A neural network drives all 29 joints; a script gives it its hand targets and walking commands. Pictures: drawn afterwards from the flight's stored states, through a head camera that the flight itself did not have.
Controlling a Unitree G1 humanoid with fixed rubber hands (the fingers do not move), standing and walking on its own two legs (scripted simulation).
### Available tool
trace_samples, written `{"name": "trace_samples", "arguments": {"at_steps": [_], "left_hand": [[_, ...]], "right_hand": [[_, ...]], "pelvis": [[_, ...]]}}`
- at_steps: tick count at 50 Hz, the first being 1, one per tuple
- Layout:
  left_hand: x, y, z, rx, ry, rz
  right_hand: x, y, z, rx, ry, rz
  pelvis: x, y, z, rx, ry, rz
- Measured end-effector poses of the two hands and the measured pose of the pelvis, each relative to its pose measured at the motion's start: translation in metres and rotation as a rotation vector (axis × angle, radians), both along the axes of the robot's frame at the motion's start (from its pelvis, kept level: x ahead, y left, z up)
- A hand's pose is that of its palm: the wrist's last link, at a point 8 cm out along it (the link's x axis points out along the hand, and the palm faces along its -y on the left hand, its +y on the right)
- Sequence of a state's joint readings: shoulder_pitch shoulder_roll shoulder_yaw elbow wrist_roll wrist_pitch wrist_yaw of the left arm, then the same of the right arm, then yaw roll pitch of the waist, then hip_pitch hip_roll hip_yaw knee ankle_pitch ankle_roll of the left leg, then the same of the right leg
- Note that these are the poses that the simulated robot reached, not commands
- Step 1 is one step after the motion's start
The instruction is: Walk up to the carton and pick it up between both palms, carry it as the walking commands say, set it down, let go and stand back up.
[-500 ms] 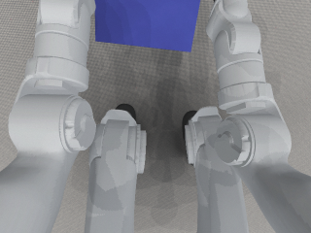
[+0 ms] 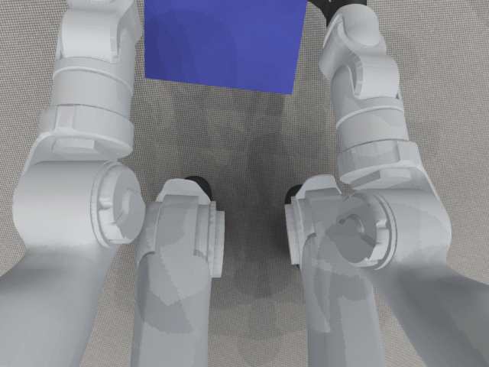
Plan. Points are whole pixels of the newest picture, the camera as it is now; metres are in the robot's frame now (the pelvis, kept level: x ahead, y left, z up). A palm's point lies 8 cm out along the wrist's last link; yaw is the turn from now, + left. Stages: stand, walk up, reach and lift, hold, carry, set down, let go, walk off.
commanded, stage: set down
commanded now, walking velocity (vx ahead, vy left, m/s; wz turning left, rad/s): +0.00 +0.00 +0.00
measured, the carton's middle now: out of the picture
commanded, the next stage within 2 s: none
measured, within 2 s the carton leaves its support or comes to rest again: rests again in 0.22 s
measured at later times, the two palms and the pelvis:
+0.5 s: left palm out of the picture +0.56 +0.19 -0.19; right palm out of the picture +0.54 -0.08 -0.20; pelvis +0.02 -0.01 +0.00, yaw +0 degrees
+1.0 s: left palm out of the picture +0.56 +0.19 -0.20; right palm out of the picture +0.54 -0.08 -0.20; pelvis +0.02 -0.01 -0.01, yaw -1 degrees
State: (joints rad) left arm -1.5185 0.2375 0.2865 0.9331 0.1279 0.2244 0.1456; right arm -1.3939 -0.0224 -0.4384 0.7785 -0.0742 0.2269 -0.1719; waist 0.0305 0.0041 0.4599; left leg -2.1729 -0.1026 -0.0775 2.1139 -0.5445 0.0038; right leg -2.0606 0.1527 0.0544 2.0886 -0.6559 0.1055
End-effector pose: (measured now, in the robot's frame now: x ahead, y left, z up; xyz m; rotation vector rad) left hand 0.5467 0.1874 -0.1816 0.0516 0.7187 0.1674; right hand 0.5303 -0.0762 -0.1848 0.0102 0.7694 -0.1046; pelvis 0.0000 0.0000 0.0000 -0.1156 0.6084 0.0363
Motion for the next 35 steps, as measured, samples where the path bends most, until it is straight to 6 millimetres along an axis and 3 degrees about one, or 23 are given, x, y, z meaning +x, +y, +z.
{"name": "trace_samples", "arguments": {"at_steps": [35], "left_hand": [[0.014, 0.001, -0.015, -0.017, 0.003, -0.023]], "right_hand": [[0.014, -0.005, -0.017, 0.067, -0.01, 0.015]], "pelvis": [[0.019, -0.007, -0.005, 0.017, 0.081, -0.023]]}}
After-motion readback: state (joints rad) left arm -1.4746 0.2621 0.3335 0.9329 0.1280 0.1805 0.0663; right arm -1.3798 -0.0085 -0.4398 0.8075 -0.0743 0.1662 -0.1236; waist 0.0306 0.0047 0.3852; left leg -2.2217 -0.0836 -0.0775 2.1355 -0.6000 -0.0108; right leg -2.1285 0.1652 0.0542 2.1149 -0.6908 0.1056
